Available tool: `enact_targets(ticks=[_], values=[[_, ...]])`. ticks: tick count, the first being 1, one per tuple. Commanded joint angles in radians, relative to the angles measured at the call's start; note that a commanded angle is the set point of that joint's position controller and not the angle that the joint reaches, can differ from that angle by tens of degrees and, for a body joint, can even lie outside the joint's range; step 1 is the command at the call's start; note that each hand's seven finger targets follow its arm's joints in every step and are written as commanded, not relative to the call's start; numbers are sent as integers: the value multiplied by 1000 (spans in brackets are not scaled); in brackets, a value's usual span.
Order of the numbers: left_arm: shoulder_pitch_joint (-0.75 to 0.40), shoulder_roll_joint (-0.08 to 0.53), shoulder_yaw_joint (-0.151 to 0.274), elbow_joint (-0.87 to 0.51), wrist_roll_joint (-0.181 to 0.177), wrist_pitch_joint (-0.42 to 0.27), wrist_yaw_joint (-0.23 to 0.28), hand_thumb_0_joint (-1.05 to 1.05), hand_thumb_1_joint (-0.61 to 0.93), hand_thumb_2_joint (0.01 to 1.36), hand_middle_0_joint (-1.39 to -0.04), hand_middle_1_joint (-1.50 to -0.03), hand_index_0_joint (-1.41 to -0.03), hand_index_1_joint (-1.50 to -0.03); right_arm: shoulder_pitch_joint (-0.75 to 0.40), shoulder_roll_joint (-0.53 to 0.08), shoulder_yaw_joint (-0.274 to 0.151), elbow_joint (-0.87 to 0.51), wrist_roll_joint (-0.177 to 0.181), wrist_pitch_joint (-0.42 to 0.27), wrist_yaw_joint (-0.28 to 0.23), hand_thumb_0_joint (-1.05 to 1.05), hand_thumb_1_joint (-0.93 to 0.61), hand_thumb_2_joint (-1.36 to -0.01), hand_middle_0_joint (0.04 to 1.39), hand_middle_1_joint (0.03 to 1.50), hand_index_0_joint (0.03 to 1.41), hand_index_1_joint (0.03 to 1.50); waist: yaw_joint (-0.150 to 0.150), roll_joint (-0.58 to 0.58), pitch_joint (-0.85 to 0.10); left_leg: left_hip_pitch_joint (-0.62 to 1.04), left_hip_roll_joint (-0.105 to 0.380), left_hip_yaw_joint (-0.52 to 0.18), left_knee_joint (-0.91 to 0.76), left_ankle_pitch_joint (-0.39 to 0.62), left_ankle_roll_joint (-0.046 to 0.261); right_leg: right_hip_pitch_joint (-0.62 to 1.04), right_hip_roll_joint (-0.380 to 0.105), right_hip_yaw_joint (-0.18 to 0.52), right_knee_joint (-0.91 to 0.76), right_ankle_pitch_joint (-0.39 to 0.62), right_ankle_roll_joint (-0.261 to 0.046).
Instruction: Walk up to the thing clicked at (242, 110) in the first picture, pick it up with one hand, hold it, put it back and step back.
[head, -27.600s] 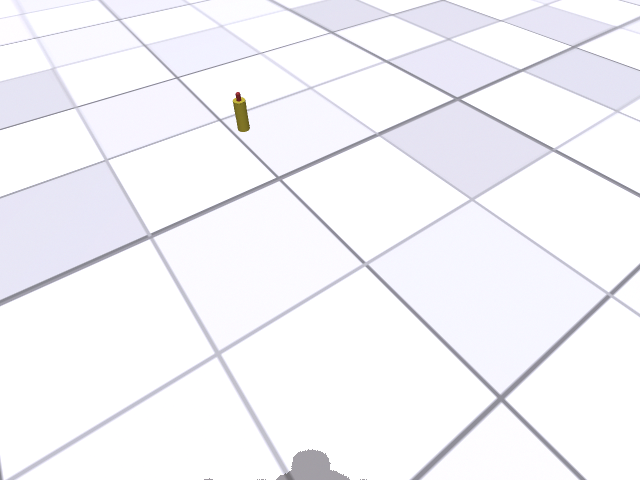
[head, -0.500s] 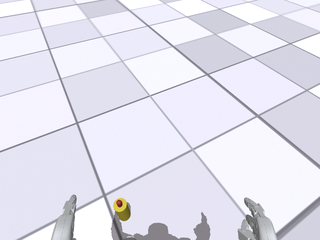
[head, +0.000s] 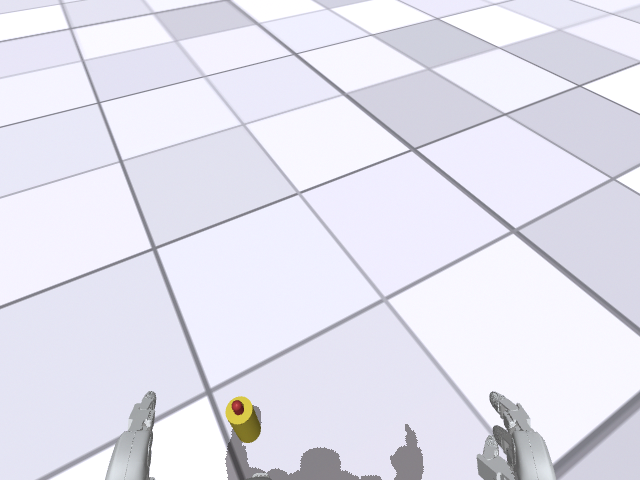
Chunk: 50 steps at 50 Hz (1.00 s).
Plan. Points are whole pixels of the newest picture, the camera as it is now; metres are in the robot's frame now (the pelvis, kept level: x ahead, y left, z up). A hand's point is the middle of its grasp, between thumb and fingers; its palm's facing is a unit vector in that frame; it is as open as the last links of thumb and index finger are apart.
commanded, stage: home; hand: left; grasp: from the side
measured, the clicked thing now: (243, 418) +0.39 +0.22 -0.61
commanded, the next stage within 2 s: stand in 0.70 s
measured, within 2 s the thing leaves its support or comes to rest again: neither
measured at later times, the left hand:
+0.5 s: hand (179, 465) +0.17 +0.19 -0.05, palm faces +0.10 -0.95 -0.28, open 17.6 cm
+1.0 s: hand (176, 461) +0.18 +0.19 -0.05, palm faces +0.10 -0.95 -0.28, open 15.7 cm
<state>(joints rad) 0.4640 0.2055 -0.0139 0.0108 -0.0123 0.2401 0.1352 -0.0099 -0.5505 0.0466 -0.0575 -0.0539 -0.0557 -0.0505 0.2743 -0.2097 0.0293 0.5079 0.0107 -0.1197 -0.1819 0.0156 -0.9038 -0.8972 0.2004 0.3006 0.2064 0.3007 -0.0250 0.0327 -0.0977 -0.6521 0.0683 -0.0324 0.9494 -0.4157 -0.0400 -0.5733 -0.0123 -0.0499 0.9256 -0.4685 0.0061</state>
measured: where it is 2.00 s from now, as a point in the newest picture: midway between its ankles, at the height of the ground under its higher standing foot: outside the picture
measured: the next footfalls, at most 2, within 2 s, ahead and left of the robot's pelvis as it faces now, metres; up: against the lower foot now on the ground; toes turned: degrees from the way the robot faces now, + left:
none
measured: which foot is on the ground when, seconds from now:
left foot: down 0.00-1.00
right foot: down 0.00-1.00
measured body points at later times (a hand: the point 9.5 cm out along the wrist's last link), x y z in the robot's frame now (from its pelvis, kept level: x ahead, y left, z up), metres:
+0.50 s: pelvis +0.00 +0.00 +0.00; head +0.02 +0.01 +0.45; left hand +0.16 +0.24 -0.03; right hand +0.16 -0.24 -0.07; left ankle +0.04 +0.14 -0.69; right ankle +0.00 -0.12 -0.69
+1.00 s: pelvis +0.00 +0.01 +0.00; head +0.03 +0.01 +0.45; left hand +0.17 +0.24 -0.03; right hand +0.17 -0.23 -0.07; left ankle +0.04 +0.14 -0.69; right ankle +0.00 -0.12 -0.69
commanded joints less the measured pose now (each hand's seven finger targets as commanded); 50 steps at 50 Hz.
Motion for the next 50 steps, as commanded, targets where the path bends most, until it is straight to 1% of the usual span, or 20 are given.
enact_targets(ticks=[1, 3, 5, 8, 11, 15, 16, 18, 19, 22, 25, 26, 27, 30, 32, 35, 40, 41, 43, 50], values=[[-66, 117, 67, -242, 7, -52, 7, 0, -567, 46, -47, -52, -47, -52, -64, -113, -55, -162, -6, -60, -12, 0, -898, -901, 200, 301, 200, 301, 0, 18, -98, 130, -52, 49, -145, 95, 42, -3, 28, 1, -190, 129, -4], [-7, 75, 43, -152, 7, -42, 4, 0, -588, 34, -45, -49, -45, -49, -65, -106, -50, -156, -7, -61, -13, 0, -898, -901, 200, 301, 200, 301, -6, -27, -73, 111, -51, 45, -139, 100, 46, -11, 32, -4, -191, 141, -1], [-54, 120, 76, -216, 6, -51, 8, 0, -592, 32, -45, -49, -45, -49, -67, -108, -50, -159, -5, -61, -16, 0, -898, -901, 200, 301, 200, 301, 7, -13, -84, 112, -54, 50, -136, 100, 46, -1, 26, 3, -199, 137, 0], [-8, 83, 51, -166, 8, -46, 7, 0, -573, 43, -47, -52, -47, -52, -63, -103, -49, -151, -7, -63, -14, 0, -898, -901, 200, 301, 200, 301, -3, -20, -83, 117, -52, 49, -139, 102, 46, -7, 30, 0, -191, 141, -2], [-35, 112, 75, -214, 7, -52, 9, 0, -586, 35, -45, -50, -45, -49, -68, -111, -55, -155, -8, -65, -17, 0, -898, -901, 200, 301, 200, 301, 6, -23, -103, 125, -54, 50, -133, 121, 47, 12, 26, 2, -195, 159, 0], [7, 77, 51, -160, 9, -50, 7, 0, -598, 28, -44, -48, -44, -47, -60, -102, -50, -147, -10, -60, -14, 0, -898, -901, 200, 301, 200, 301, 0, -22, -86, 118, -52, 48, -131, 142, 46, 9, 30, -5, -183, 187, -1], [-24, 108, 74, -212, 8, -53, 9, 0, -587, 35, -45, -50, -45, -49, -63, -108, -54, -151, -9, -60, -14, 0, -898, -901, 200, 301, 200, 301, 10, -8, -104, 122, -53, 48, -135, 138, 45, 16, 29, -4, -185, 179, -3], [-19, 94, 62, -177, 8, -51, 7, 0, -593, 31, -45, -49, -44, -48, -72, -103, -48, -156, -9, -59, -14, 0, -899, -901, 200, 301, 200, 301, 4, -9, -78, 113, -52, 46, -143, 107, 44, 3, 31, -8, -190, 144, -3], [-47, 119, 79, -229, 7, -56, 11, 0, -581, 38, -46, -50, -46, -50, -68, -107, -52, -153, -9, -60, -13, 0, -898, -901, 200, 301, 200, 301, 10, 14, -87, 118, -52, 46, -147, 101, 42, 9, 30, -7, -189, 137, -5], [-15, 87, 56, -181, 7, -53, 8, 0, -592, 31, -45, -48, -45, -48, -67, -105, -49, -155, -10, -58, -14, 0, -898, -901, 200, 301, 200, 301, 4, 4, -77, 119, -50, 43, -152, 99, 42, 1, 32, -8, -186, 134, -7], [-25, 103, 64, -193, 9, -53, 12, 0, -567, 46, -47, -53, -47, -53, -64, -107, -50, -150, -9, -59, -15, 0, -898, -901, 200, 301, 200, 301, 4, 5, -101, 133, -48, 40, -148, 138, 42, 19, 33, -11, -178, 171, -7], [7, 73, 44, -147, 9, -47, 9, 0, -573, 43, -47, -52, -47, -52, -71, -107, -49, -157, -9, -60, -14, 0, -899, -901, 200, 300, 200, 300, 3, -5, -87, 125, -48, 38, -152, 121, 43, 9, 34, -10, -179, 155, -7], [-54, 112, 66, -227, 7, -55, 11, 0, -569, 45, -47, -53, -47, -53, -71, -105, -48, -156, -9, -59, -15, 0, -899, -901, 200, 301, 200, 301, 8, 22, -96, 126, -49, 38, -155, 119, 41, 9, 33, -11, -180, 151, -10], [-41, 105, 62, -209, 11, -55, 14, 0, -565, 47, -48, -53, -47, -53, -63, -108, -51, -148, -10, -61, -15, 0, -898, -901, 200, 301, 200, 301, 6, 16, -103, 138, -46, 38, -156, 124, 40, 13, 35, -13, -178, 153, -10], [1, 72, 43, -145, 10, -48, 10, 0, -585, 36, -45, -50, -45, -50, -72, -106, -47, -153, -10, -61, -15, 0, -899, -901, 200, 300, 200, 300, 2, -4, -82, 129, -44, 33, -159, 120, 41, 6, 37, -17, -179, 148, -10], [-57, 122, 77, -227, 10, -56, 18, 0, -577, 40, -46, -52, -46, -51, -68, -108, -50, -148, -9, -61, -14, 0, -899, -901, 200, 300, 200, 300, 16, 29, -96, 140, -45, 35, -166, 122, 36, 11, 36, -18, -175, 143, -14], [-12, 74, 40, -168, 10, -51, 12, 0, -588, 34, -45, -50, -45, -50, -67, -107, -49, -148, -11, -62, -10, 0, -899, -901, 200, 300, 200, 300, 2, -2, -92, 137, -42, 31, -160, 135, 39, 6, 39, -19, -170, 158, -11], [-54, 118, 74, -232, 8, -56, 16, 0, -508, 114, -125, -130, -125, -130, -65, -108, -50, -148, -9, -60, -10, 0, -900, -900, 200, 300, 200, 300, 17, 37, -102, 138, -45, 34, -160, 144, 36, 11, 35, -17, -170, 164, -14], [-15, 98, 59, -182, 12, -52, 13, 0, -348, 274, -200, -290, -200, -290, -64, -108, -51, -146, -10, -58, -11, 0, -900, -900, 200, 300, 200, 300, 7, 7, -97, 143, -41, 33, -157, 157, 37, 8, 39, -20, -166, 174, -11], [-34, 108, 65, -212, 8, -54, 12, 0, 212, 834, -200, -300, -200, -301, -79, -112, -53, -166, -10, -63, -13, 0, -900, -900, 200, 300, 200, 300, 7, -14, -84, 119, -52, 47, -149, 96, 44, 1, 30, -7, -198, 127, -6]])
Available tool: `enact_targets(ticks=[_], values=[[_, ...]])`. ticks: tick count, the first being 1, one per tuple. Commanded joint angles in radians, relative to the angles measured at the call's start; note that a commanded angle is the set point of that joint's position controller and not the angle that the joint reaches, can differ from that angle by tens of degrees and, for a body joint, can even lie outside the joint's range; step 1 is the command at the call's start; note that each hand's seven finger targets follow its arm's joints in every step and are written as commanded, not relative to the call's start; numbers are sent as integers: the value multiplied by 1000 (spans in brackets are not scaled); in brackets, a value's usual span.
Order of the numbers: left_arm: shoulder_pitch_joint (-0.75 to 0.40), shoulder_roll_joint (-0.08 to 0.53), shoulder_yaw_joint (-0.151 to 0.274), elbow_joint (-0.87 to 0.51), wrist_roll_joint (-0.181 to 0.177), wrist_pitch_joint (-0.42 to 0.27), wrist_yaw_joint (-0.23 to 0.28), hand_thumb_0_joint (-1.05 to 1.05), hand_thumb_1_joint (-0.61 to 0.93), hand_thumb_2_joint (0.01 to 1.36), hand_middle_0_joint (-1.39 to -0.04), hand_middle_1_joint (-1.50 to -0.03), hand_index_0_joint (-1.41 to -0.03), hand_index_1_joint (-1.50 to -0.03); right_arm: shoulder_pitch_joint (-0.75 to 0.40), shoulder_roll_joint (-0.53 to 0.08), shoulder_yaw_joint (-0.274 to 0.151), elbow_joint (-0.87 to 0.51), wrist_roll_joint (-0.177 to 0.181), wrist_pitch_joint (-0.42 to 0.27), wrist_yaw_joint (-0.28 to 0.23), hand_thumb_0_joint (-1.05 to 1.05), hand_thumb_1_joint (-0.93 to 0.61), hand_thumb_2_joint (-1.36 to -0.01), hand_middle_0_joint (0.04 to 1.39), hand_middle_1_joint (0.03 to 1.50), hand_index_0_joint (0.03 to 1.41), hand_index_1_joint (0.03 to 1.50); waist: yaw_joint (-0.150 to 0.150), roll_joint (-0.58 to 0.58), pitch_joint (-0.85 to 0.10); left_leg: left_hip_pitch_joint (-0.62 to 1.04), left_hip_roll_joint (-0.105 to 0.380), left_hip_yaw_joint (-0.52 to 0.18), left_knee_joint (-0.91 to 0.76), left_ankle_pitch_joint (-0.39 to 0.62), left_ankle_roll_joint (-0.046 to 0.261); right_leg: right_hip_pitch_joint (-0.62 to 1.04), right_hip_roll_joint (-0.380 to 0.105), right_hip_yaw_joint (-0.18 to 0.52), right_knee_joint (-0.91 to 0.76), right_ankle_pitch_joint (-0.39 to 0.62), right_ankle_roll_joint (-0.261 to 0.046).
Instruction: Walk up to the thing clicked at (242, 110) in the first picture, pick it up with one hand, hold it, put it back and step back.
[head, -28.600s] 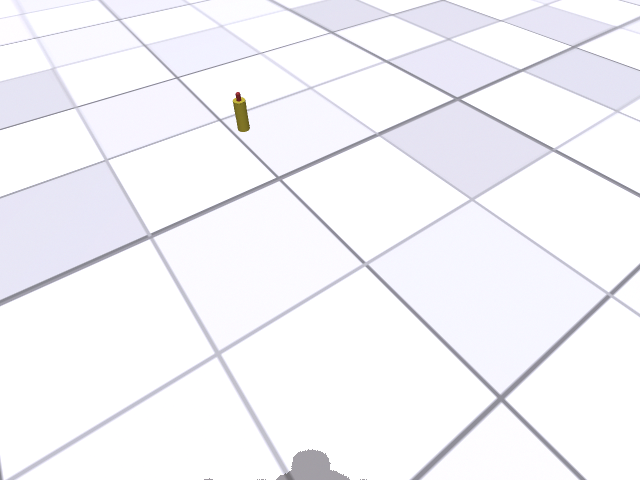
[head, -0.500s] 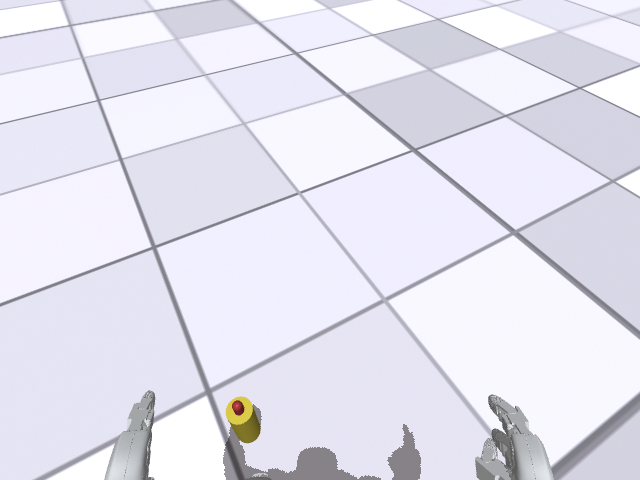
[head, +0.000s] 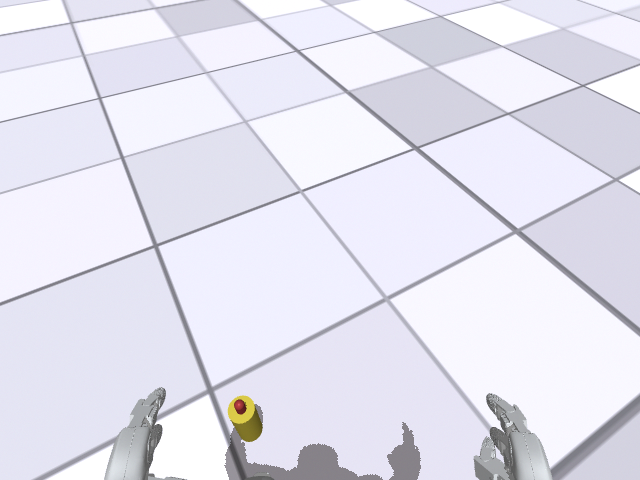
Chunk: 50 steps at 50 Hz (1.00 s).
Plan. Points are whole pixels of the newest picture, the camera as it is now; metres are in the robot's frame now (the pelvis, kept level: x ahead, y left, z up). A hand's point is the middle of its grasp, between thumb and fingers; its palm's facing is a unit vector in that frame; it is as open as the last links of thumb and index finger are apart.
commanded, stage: stand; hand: left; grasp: from the side
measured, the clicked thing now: (245, 417) +0.38 +0.21 -0.61
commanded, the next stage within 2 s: none
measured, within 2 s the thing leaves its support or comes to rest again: neither
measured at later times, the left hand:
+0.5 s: hand out of the picture +0.07 +0.26 -0.12, palm faces -0.01 -0.93 -0.36, open 7.5 cm
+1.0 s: hand out of the picture +0.04 +0.26 -0.10, palm faces -0.01 -0.94 -0.35, open 7.4 cm
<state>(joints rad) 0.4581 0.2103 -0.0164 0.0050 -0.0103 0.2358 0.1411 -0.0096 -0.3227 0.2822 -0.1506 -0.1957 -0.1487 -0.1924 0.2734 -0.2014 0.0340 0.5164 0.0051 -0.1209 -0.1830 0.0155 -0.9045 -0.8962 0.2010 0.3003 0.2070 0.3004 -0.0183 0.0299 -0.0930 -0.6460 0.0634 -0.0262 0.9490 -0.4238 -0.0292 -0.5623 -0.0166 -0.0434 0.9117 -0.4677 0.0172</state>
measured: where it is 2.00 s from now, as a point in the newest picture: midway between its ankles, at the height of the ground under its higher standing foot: outside the picture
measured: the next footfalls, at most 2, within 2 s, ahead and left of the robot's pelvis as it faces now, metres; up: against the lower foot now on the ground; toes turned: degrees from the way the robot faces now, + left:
none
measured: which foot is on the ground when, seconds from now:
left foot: down 0.00-1.00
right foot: down 0.00-1.00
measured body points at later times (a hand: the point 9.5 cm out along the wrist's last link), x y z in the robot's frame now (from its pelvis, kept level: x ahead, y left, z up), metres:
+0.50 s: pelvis +0.00 +0.01 +0.04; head +0.01 +0.02 +0.49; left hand +0.07 +0.31 -0.09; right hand +0.08 -0.28 -0.09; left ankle +0.03 +0.13 -0.69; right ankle +0.00 -0.13 -0.69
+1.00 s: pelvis -0.01 +0.01 +0.06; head -0.01 +0.01 +0.51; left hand +0.04 +0.31 -0.08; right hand +0.06 -0.28 -0.08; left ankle +0.03 +0.13 -0.69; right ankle +0.00 -0.13 -0.69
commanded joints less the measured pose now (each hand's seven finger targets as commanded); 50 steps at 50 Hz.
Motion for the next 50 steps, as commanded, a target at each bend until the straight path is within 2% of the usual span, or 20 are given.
enact_targets(ticks=[1, 3, 4, 5, 6, 7, 8, 9, 13, 15, 16, 17, 23, 26, 27, 30, 31, 42, 47, 50], values=[[3, 69, 44, -159, 8, -46, 3, 0, 292, 900, -200, -300, -200, -301, -68, -110, -51, -159, -5, -61, -11, 0, -900, -900, 200, 300, 200, 300, -6, -21, -86, 119, -44, 39, -151, 104, 33, -14, 37, -16, -175, 126, -18], [-38, 112, 74, -243, 6, -53, 7, 0, 452, 900, -200, -300, -200, -301, -62, -123, -62, -167, -5, -60, -13, 0, -900, -900, 200, 300, 200, 300, 3, 18, -131, 136, -46, 39, -142, 151, 30, 6, 35, -15, -167, 174, -19], [-186, 230, 109, 108, 109, -154, -41, 0, 532, 900, -200, -300, -200, -301, -114, -264, -96, 65, -103, 6, 46, 0, -900, -900, 200, 300, 200, 300, 31, -80, 9, 149, -16, -20, -176, 295, 63, 164, -51, 56, -193, 228, -63], [-139, 243, 117, 265, 114, -195, -66, 0, 612, 900, -200, -300, -200, -301, -109, -254, -107, 100, -122, 35, 86, 0, -900, -900, 200, 300, 200, 300, 33, -136, -41, 196, -22, 10, -146, 259, 85, 171, -81, 111, -222, 266, -86], [-142, 259, 108, 293, 108, -224, -83, 0, 692, 900, -200, -300, -200, -301, -113, -258, -113, 100, -110, 49, 102, 0, -900, -900, 200, 300, 200, 300, 16, -113, -34, 216, -26, -1, -152, 266, 93, 150, -82, 137, -236, 287, -103], [-152, 267, 98, 335, 96, -242, -93, 0, 772, 900, -200, -300, -200, -301, -113, -245, -108, 117, -88, 56, 120, 0, -900, -900, 200, 300, 200, 300, 18, -86, -39, 237, -28, -8, -171, 246, 96, 164, -92, 152, -245, 272, -107], [-186, 263, 93, 366, 83, -252, -101, 0, 852, 900, -200, -300, -200, -301, -105, -242, -105, 136, -75, 55, 135, 0, -900, -900, 200, 300, 200, 300, 14, -58, -33, 257, -26, -12, -200, 222, 94, 161, -96, 157, -244, 251, -100], [-204, 257, 91, 400, 75, -255, -107, 0, 900, 900, -200, -300, -200, -301, -105, -245, -106, 150, -65, 56, 151, 0, -900, -900, 200, 300, 200, 300, 23, -57, -19, 268, -28, -13, -216, 189, 95, 150, -93, 143, -260, 209, -91], [-227, 263, 86, 561, 57, -269, -109, 0, 900, 900, -200, -300, -200, -301, -135, -258, -118, 211, -57, 62, 170, 0, -900, -900, 200, 300, 200, 300, 40, -16, -3, 310, -3, -48, -298, 265, 91, 201, -70, 87, -267, 253, -64], [-241, 268, 85, 625, 55, -272, -108, 0, 900, 900, -200, -300, -200, -301, -141, -261, -116, 242, -57, 70, 170, 0, -900, -900, 200, 300, 200, 300, 38, -3, 36, 297, 4, -62, -348, 206, 91, 217, -66, 83, -303, 218, -57], [-250, 273, 86, 657, 55, -274, -109, 0, 900, 900, -200, -300, -200, -301, -139, -263, -114, 260, -56, 71, 171, 0, -900, -900, 200, 300, 200, 300, 34, -7, 42, 305, 4, -63, -367, 213, 87, 231, -68, 86, -317, 225, -58], [-252, 277, 87, 682, 53, -277, -108, 0, 900, 900, -200, -300, -200, -301, -131, -266, -114, 277, -54, 73, 171, 0, -900, -900, 200, 300, 200, 300, 33, -4, 26, 335, 6, -59, -365, 264, 85, 254, -74, 86, -321, 266, -59], [-250, 280, 74, 839, 45, -267, -107, 0, 900, 900, -200, -300, -200, -301, -143, -290, -107, 371, -47, 87, 167, 0, -900, -900, 200, 300, 200, 300, 37, 28, 73, 379, 30, -91, -503, 190, 76, 319, -74, 78, -432, 237, -47], [-258, 296, 70, 902, 44, -267, -107, 0, 900, 900, -200, -300, -200, -301, -150, -298, -100, 414, -41, 91, 165, 0, -900, -900, 200, 300, 200, 300, 35, 7, 93, 415, 31, -87, -537, 224, 65, 349, -88, 86, -487, 270, -43], [-265, 300, 70, 918, 41, -268, -106, 0, 900, 900, -200, -300, -200, -301, -140, -297, -100, 426, -38, 92, 164, 0, -900, -900, 200, 300, 200, 300, 29, -12, 72, 450, 33, -78, -534, 269, 66, 368, -95, 90, -500, 295, -41], [-280, 305, 65, 968, 37, -267, -107, 0, 900, 900, -200, -300, -200, -301, -134, -301, -94, 466, -33, 95, 163, 0, -900, -900, 200, 300, 200, 300, 23, -17, 90, 470, 36, -76, -571, 268, 61, 389, -100, 92, -535, 298, -35], [-277, 311, 63, 980, 37, -268, -106, 0, 900, 900, -200, -300, -200, -301, -140, -301, -93, 474, -31, 95, 164, 0, -900, -900, 200, 300, 200, 300, 26, -22, 90, 484, 36, -71, -570, 297, 61, 390, -104, 92, -544, 310, -35], [-309, 314, 56, 1077, 39, -263, -112, 0, 900, 900, -200, -300, -200, -301, -168, -311, -87, 543, -26, 104, 166, 0, -900, -900, 200, 300, 200, 300, 27, -16, 142, 475, 42, -80, -655, 182, 46, 400, -102, 85, -620, 230, -22], [-328, 321, 56, 1091, 37, -266, -113, 0, 900, 900, -200, -300, -200, -301, -177, -309, -85, 558, -25, 102, 169, 0, -900, -900, 200, 300, 200, 300, 27, -22, 133, 490, 42, -74, -659, 226, 44, 411, -110, 90, -633, 245, -20], [-336, 321, 57, 1098, 36, -264, -114, 0, 900, 900, -200, -300, -200, -301, -179, -314, -84, 565, -25, 104, 168, 0, -900, -900, 200, 300, 200, 300, 26, -12, 139, 473, 47, -79, -666, 187, 46, 416, -112, 90, -634, 231, -21]])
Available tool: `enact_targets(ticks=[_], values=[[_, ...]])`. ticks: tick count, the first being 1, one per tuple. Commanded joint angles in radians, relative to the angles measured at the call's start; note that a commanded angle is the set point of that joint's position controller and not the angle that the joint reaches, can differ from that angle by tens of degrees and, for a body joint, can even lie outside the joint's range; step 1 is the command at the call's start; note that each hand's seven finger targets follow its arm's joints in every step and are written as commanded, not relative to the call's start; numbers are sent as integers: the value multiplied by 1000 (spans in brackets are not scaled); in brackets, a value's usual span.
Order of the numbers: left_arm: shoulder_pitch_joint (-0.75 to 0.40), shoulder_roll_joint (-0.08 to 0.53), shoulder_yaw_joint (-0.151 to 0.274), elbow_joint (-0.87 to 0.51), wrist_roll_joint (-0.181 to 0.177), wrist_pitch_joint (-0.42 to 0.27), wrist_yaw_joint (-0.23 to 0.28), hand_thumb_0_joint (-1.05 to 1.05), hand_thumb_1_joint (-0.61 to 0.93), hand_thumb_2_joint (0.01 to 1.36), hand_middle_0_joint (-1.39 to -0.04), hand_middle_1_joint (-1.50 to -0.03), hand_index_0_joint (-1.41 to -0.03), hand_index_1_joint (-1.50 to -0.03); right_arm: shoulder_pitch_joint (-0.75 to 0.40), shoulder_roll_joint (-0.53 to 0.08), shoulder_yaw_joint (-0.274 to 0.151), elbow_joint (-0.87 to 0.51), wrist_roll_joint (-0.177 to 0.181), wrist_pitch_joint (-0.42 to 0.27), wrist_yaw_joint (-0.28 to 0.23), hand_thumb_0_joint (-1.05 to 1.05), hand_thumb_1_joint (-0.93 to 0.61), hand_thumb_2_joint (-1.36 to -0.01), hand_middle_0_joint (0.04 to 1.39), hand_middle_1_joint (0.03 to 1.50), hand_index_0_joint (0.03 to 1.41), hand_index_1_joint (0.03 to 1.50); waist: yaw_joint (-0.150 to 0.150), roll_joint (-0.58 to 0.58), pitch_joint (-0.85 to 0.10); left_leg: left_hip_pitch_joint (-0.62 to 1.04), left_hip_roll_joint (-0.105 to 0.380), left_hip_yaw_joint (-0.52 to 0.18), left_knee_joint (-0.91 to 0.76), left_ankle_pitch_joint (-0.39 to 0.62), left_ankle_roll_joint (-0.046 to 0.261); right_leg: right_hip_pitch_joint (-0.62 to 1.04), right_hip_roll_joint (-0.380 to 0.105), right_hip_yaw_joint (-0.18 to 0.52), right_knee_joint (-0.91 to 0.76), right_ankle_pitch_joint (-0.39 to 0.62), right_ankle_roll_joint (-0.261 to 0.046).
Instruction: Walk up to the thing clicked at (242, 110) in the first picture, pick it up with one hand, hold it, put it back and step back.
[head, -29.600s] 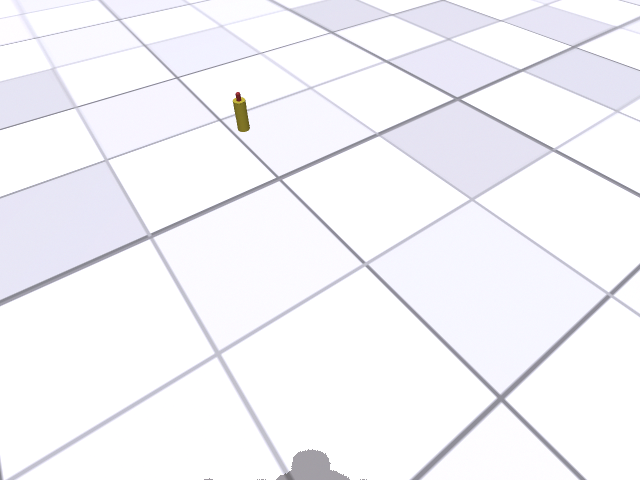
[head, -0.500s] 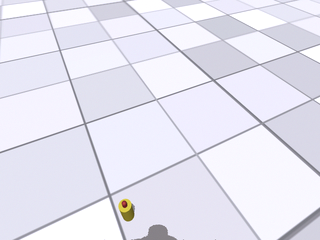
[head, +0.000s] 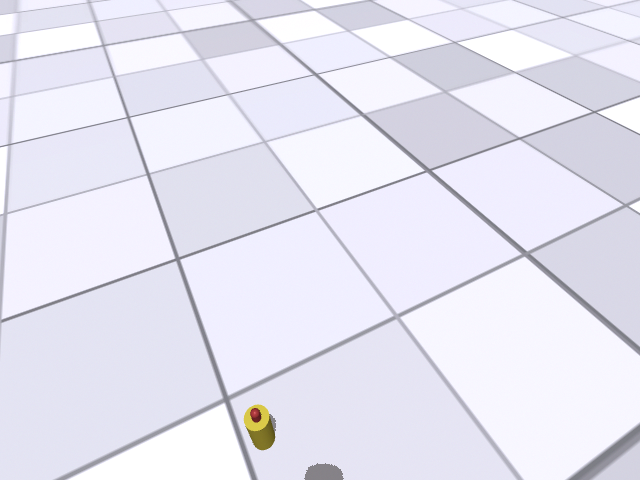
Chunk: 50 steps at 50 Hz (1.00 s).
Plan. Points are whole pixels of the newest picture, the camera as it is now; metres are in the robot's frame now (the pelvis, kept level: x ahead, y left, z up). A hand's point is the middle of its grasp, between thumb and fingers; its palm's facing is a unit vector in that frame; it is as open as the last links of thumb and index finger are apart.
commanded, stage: stand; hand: left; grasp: from the side
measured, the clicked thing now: (259, 425) +0.40 +0.19 -0.67
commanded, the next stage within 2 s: step back in 1.32 s
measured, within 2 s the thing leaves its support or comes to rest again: neither
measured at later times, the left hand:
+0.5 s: hand out of the picture +0.07 +0.25 -0.16, palm faces -0.03 -0.94 -0.34, open 7.4 cm
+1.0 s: hand out of the picture +0.09 +0.25 -0.16, palm faces -0.02 -0.94 -0.34, open 7.4 cm
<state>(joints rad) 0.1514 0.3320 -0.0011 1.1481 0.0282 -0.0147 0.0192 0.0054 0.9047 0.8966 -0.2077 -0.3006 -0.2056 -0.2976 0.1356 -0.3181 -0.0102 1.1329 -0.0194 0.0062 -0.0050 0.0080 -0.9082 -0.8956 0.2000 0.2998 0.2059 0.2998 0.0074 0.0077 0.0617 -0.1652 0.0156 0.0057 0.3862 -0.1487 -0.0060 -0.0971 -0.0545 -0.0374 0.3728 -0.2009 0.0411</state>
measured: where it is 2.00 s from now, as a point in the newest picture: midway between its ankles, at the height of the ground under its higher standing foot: outside the picture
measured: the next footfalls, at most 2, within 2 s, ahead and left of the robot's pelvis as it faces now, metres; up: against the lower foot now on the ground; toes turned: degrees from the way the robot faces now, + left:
none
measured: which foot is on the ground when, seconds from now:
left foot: down 0.00-1.00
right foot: down 0.00-1.00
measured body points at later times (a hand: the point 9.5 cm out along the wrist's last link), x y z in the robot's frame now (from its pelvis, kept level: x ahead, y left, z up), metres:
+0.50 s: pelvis +0.01 +0.00 +0.00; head +0.01 +0.00 +0.45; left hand +0.07 +0.30 -0.14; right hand +0.07 -0.30 -0.14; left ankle +0.04 +0.12 -0.74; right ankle +0.00 -0.14 -0.74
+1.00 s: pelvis +0.02 +0.00 +0.00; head +0.03 +0.00 +0.45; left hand +0.09 +0.30 -0.13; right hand +0.10 -0.30 -0.13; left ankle +0.04 +0.12 -0.74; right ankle +0.00 -0.14 -0.74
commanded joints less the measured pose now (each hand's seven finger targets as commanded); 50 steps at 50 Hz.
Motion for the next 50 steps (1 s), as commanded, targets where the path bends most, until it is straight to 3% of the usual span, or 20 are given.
enact_targets(ticks=[1, 9, 17, 23, 27, 36, 45, 50], values=[[-33, 201, 42, -44, -2, -14, 7, 0, 900, 900, -200, -300, -200, -301, -43, -195, -39, -51, 0, -22, -9, 0, -900, -900, 200, 300, 200, 300, 1, 7, -23, -6, 95, -111, -106, -81, 24, -46, -75, 81, -97, -33, -44], [-42, 210, 42, -36, -3, -15, 3, 0, 900, 900, -200, -300, -200, -301, -40, -207, -37, -40, 1, -21, -7, 0, -900, -900, 200, 300, 200, 300, -3, 8, -27, -8, 97, -107, -106, -82, 25, -43, -77, 86, -109, -31, -46], [-51, 208, 44, -35, -8, -16, 2, 0, 900, 900, -200, -300, -200, -301, -46, -215, -34, -37, 3, -27, -8, 0, -900, -900, 200, 300, 200, 300, -4, 3, -52, 23, 103, -102, -102, -6, 27, -25, -82, 88, -102, 27, -47], [-47, 203, 43, -36, -5, -12, -1, 0, 900, 900, -200, -300, -200, -301, -47, -218, -32, -38, 4, -27, -8, 0, -900, -900, 200, 300, 200, 300, -7, 4, -45, 14, 105, -105, -111, -37, 26, -30, -78, 80, -103, 16, -45], [-52, 203, 44, -38, -10, -16, -1, 0, 900, 900, -200, -300, -200, -301, -46, -217, -32, -35, 4, -30, -8, 0, -900, -900, 200, 300, 200, 300, -6, -4, -63, 39, 107, -98, -95, 58, 26, -14, -85, 82, -102, 62, -43], [-50, 204, 47, -40, -9, -10, -3, 0, 900, 900, -200, -300, -200, -301, -60, -225, -32, -36, 4, -31, -10, 0, -900, -900, 200, 300, 200, 300, -7, -2, -60, 46, 110, -95, -101, 40, 28, -15, -85, 79, -104, 71, -44], [-61, 206, 49, -51, -11, -12, -2, 0, 900, 900, -200, -300, -200, -300, -66, -223, -31, -39, 5, -36, -11, 0, -900, -900, 200, 300, 200, 300, -5, -1, -95, 68, 118, -93, -84, 178, 25, 19, -91, 74, -90, 151, -42], [-59, 207, 50, -50, -12, -10, -4, 0, 900, 900, -200, -300, -200, -300, -67, -227, -29, -37, 5, -34, -10, 0, -900, -900, 200, 300, 200, 300, -9, 0, -76, 55, 111, -89, -94, 128, 23, 10, -90, 75, -102, 129, -42]])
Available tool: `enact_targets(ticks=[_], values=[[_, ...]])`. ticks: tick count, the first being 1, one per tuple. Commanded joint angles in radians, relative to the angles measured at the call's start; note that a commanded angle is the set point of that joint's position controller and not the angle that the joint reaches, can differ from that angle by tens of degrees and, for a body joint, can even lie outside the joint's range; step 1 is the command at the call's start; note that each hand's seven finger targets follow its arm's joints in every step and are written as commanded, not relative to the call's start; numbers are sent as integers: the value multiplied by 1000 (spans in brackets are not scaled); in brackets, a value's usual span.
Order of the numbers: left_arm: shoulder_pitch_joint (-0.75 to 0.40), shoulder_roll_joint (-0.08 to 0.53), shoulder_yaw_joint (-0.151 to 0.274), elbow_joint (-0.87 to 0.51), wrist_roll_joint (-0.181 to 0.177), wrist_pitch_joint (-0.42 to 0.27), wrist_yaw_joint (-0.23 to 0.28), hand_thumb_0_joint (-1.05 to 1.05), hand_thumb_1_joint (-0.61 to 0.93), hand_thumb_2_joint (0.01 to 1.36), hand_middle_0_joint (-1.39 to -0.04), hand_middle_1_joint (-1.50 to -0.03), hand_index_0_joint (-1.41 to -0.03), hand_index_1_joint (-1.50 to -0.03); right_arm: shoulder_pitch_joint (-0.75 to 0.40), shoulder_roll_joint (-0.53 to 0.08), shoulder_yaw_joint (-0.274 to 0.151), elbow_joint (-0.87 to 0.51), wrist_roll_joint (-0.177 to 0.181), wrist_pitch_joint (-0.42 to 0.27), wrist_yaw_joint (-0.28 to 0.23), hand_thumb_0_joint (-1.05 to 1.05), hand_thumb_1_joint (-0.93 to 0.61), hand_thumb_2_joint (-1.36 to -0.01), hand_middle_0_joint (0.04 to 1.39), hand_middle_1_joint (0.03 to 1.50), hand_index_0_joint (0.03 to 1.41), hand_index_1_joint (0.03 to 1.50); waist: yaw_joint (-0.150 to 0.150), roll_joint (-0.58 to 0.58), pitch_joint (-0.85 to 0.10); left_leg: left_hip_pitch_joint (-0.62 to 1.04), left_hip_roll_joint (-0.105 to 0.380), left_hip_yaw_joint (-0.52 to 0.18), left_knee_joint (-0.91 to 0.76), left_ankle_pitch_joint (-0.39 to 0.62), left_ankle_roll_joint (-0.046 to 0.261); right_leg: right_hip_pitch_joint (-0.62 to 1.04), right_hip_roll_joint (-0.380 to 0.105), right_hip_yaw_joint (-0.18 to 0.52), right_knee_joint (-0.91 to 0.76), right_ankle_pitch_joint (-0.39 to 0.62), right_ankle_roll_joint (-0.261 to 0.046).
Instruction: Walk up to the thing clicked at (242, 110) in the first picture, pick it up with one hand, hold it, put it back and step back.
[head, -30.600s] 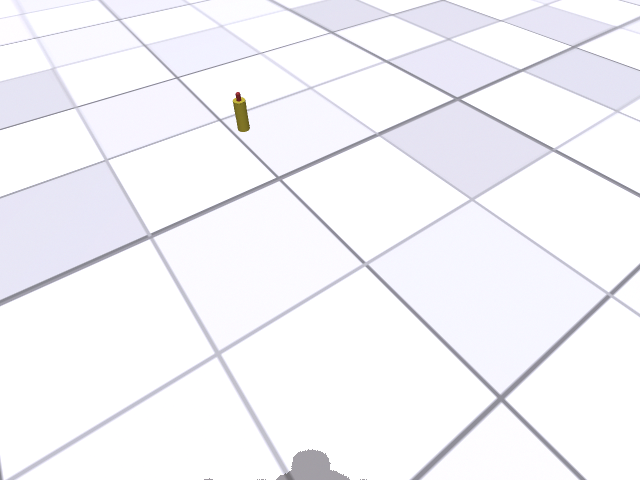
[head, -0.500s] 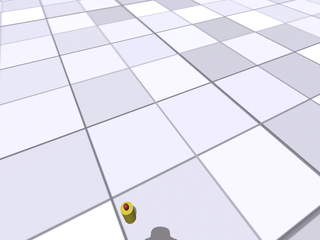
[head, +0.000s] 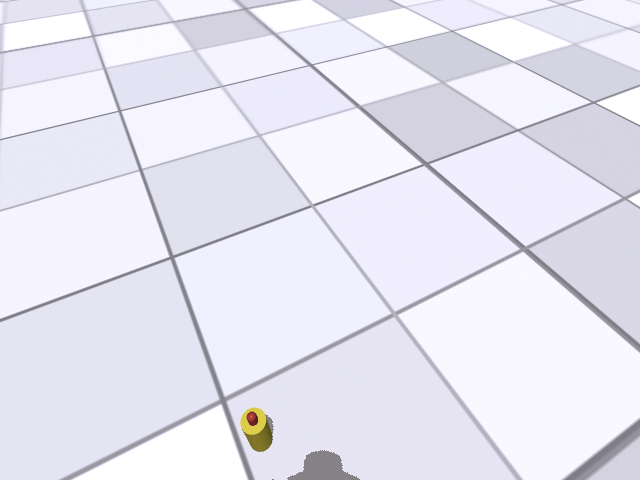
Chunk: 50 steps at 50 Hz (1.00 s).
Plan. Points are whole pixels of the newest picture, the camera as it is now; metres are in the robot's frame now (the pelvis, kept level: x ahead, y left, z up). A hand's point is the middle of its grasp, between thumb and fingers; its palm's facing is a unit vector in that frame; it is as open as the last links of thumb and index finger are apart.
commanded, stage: stand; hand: left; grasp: from the side
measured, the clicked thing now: (256, 428) +0.37 +0.20 -0.67
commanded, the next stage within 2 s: step back in 0.32 s
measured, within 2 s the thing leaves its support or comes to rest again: neither
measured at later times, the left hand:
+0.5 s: hand out of the picture +0.07 +0.26 -0.17, palm faces +0.01 -0.93 -0.38, open 7.4 cm
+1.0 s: hand out of the picture +0.02 +0.29 -0.18, palm faces -0.09 -0.92 -0.38, open 7.4 cm
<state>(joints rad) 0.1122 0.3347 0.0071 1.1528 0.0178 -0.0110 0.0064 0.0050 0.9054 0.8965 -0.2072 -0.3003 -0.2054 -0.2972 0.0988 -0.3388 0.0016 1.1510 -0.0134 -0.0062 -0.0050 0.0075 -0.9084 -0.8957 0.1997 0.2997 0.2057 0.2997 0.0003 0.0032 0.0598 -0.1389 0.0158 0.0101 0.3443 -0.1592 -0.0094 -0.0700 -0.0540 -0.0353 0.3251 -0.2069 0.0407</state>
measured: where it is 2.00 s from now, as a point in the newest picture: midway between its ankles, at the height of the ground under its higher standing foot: outside the picture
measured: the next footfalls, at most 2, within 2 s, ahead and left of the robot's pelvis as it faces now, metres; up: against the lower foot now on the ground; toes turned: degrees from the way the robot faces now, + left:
right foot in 1.10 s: -0.12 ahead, -0.12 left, +0.00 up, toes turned -1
left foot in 1.44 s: -0.20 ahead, +0.13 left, +0.00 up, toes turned -2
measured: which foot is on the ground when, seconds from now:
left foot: down 0.00-1.00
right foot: down 0.00-0.70, up 0.72-1.00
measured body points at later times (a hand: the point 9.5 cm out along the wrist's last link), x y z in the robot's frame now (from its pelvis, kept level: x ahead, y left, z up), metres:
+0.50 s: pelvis -0.02 -0.01 -0.01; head +0.03 +0.00 +0.43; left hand +0.07 +0.31 -0.14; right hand +0.07 -0.32 -0.14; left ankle +0.02 +0.12 -0.75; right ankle -0.02 -0.14 -0.75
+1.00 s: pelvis -0.11 +0.02 -0.02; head -0.03 +0.04 +0.42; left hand +0.02 +0.33 -0.16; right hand -0.04 -0.29 -0.14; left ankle -0.04 +0.13 -0.75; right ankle -0.15 -0.12 -0.69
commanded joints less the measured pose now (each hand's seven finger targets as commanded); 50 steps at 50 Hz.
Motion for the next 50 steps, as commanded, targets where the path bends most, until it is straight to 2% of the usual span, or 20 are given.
enact_targets(ticks=[1, 15, 16, 18, 22, 27, 29, 30, 31, 32, 33, 34, 35, 36, 37, 38, 40, 42, 46, 50], values=[[-22, 207, 43, -58, -2, -14, 8, 0, 900, 900, -200, -300, -200, -300, -32, -207, -41, -58, -1, -23, -10, 0, -900, -900, 200, 300, 200, 300, 1, 5, -80, 31, 113, -94, -53, 150, 27, -10, -91, 72, -50, 145, -42], [-27, 209, 43, -68, -2, -19, 8, 0, 900, 900, -200, -300, -200, -300, -35, -208, -44, -59, 1, -19, -6, 0, -900, -900, 200, 300, 200, 300, -4, -2, -64, 32, 112, -98, -54, 112, 21, -28, -90, 73, -73, 97, -45], [-35, 280, 87, -90, -22, -10, 13, 0, 900, 900, -200, -300, -200, -300, -66, -271, -65, -81, 10, 0, 3, 0, -900, -900, 200, 300, 200, 300, -9, -1, 29, -54, 94, -112, 47, 276, 48, -94, -75, 79, 29, 264, -59], [-6, 264, 91, -116, -26, -6, 19, 0, 900, 900, -200, -300, -200, -300, -42, -247, -68, -104, 22, 9, 5, 0, -900, -900, 200, 300, 200, 300, -11, 5, -59, -35, 98, -97, 107, 355, 65, -68, -73, 62, 87, 315, -81], [-30, 255, 98, -185, -20, 9, 19, 0, 900, 900, -200, -300, -200, -300, -23, -254, -84, -150, 21, 23, 8, 0, -900, -900, 200, 300, 200, 300, -22, 2, -173, -52, 93, -91, 199, 320, 95, -67, -87, 80, 179, 285, -126], [-41, 287, 110, -239, -10, 29, 17, 0, 900, 900, -200, -300, -200, -300, -16, -256, -97, -202, 15, 46, 11, 0, -900, -900, 200, 300, 200, 300, -15, -55, -126, -142, 33, -101, 350, 86, 111, -202, -146, 161, 197, 162, -202], [-101, 320, 119, -273, 3, 30, 18, 0, 900, 900, -200, -300, -200, -300, 27, -235, -102, -208, 12, 55, 19, 0, -900, -900, 200, 300, 200, 300, -30, -186, -99, -127, -66, -31, 556, -182, 75, -313, -272, 264, 90, 128, -274], [-138, 341, 125, -301, 13, 27, 19, 0, 900, 900, -200, -300, -200, -300, 71, -232, -104, -211, 9, 61, 23, 0, -900, -900, 200, 300, 200, 300, -39, -234, -86, -119, -75, -29, 641, -323, 62, -377, -328, 301, 60, 119, -311], [-180, 352, 128, -324, 20, 24, 23, 0, 900, 900, -200, -300, -200, -300, 118, -246, -113, -215, 13, 65, 27, 0, -900, -900, 200, 300, 200, 300, -65, -240, -76, -105, -43, -81, 676, -364, 69, -418, -349, 307, 83, 121, -311], [-202, 337, 122, -336, 21, 23, 27, 0, 900, 900, -200, -300, -200, -300, 148, -250, -117, -217, 21, 61, 29, 0, -900, -900, 200, 300, 200, 300, -80, -221, -77, -101, -17, -92, 581, -332, 78, -402, -310, 257, 143, 133, -274], [-213, 315, 114, -341, 17, 26, 27, 0, 900, 900, -200, -300, -200, -300, 169, -255, -122, -209, 19, 49, 28, 0, -900, -900, 200, 300, 200, 300, -87, -169, -84, -74, -10, -72, 464, -193, 84, -397, -239, 189, 247, 117, -221], [-187, 272, 107, -343, 9, 32, 26, 0, 900, 900, -200, -300, -200, -300, 178, -269, -121, -210, 7, 36, 23, 0, -900, -900, 200, 300, 200, 300, -81, -8, -72, -136, 74, -165, 211, 59, 94, -335, -93, 86, 452, -3, -138], [-145, 205, 95, -352, -7, 41, 30, 0, 900, 900, -200, -300, -200, -300, 135, -344, -138, -232, -16, 24, 16, 0, -900, -900, 200, 300, 200, 300, -59, 236, -35, -110, 207, -446, 56, 310, 138, -459, 114, 60, 657, -264, -77], [-84, 217, 103, -342, -4, 49, 35, 0, 900, 900, -200, -300, -200, -300, 140, -372, -142, -250, -20, 14, 10, 0, -900, -900, 200, 300, 200, 300, -31, 146, -77, -71, 268, -502, 74, 494, 186, -456, 151, 187, 757, -439, -78], [-54, 217, 100, -334, -3, 50, 43, 0, 900, 900, -200, -300, -200, -300, 104, -409, -147, -268, -14, 12, 6, 0, -900, -900, 200, 300, 200, 300, -34, 187, -136, -54, 320, -578, 57, 489, 239, -464, 178, 251, 835, -489, -80], [-48, 235, 105, -325, -1, 50, 49, 0, 900, 900, -200, -300, -200, -300, 64, -382, -144, -284, -17, 12, -4, 0, -900, -900, 200, 300, 200, 300, -22, 162, -131, -65, 318, -556, 59, 392, 251, -464, 165, 287, 885, -457, -81], [22, 246, 104, -300, -13, 50, 47, 0, 900, 900, -200, -300, -200, -300, -25, -301, -126, -316, -28, 12, -20, 0, -900, -900, 200, 300, 200, 300, 35, 139, -108, -39, 235, -357, 112, 355, 230, -486, 139, 257, 932, -342, -70], [32, 252, 115, -304, -8, 47, 37, 0, 900, 900, -200, -300, -200, -300, 18, -276, -122, -328, -21, 7, -28, 0, -900, -900, 200, 300, 200, 300, 12, 147, -128, 12, 249, -341, 140, 383, 262, -469, 124, 212, 935, -318, -46], [-8, 230, 115, -358, -5, 38, 25, 0, 900, 900, -200, -300, -200, -300, 109, -273, -124, -332, -14, 4, -33, 0, -900, -900, 200, 300, 200, 300, -43, 107, -132, 113, 243, -294, 168, 437, 275, -485, 117, 196, 790, -329, -22], [33, 216, 122, -357, -6, 34, 15, 0, 900, 900, -200, -300, -200, -300, 85, -299, -121, -358, -17, 16, -30, 0, -900, -900, 200, 300, 200, 300, -42, 148, -142, 45, 242, -267, 169, 328, 259, -348, 82, 109, 545, -304, -26]])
